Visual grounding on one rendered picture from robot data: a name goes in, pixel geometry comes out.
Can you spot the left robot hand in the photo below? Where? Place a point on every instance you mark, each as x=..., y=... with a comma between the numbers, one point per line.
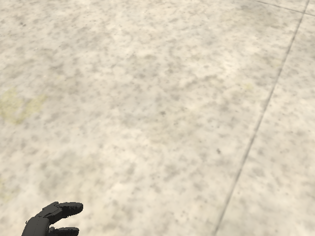
x=39, y=225

